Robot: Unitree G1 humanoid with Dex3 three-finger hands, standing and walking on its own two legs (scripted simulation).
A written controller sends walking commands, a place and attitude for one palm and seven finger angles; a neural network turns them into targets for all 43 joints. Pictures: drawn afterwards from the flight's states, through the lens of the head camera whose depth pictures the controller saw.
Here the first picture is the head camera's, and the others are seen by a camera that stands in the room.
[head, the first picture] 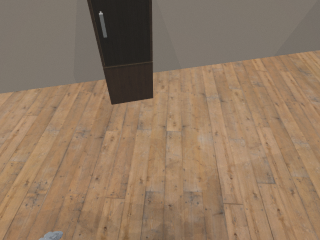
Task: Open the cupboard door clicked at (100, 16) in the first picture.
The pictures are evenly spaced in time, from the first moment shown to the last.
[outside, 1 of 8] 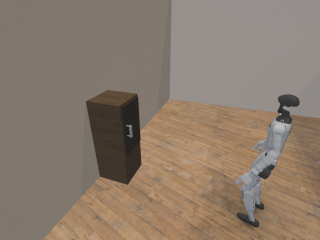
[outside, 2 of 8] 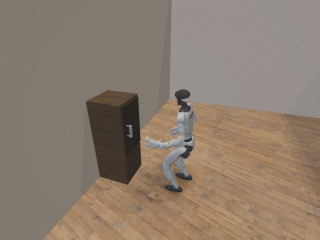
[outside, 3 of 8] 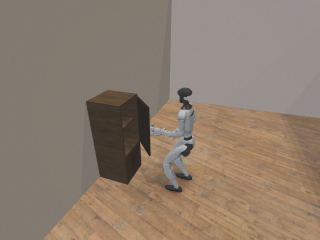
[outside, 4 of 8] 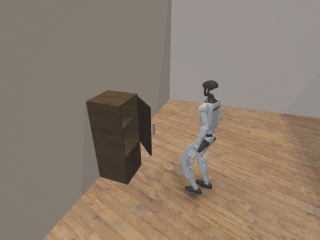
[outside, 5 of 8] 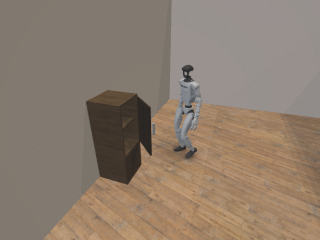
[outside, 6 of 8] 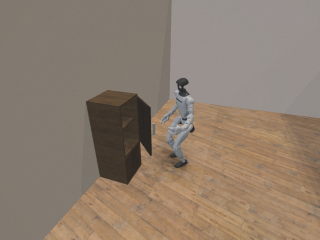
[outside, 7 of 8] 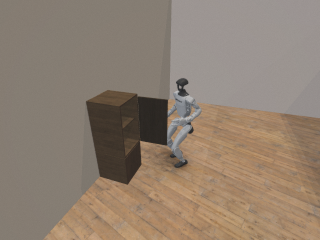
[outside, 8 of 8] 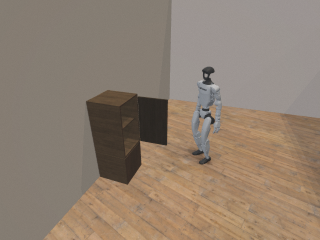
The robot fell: no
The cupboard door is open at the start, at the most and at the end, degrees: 0 93 93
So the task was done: yes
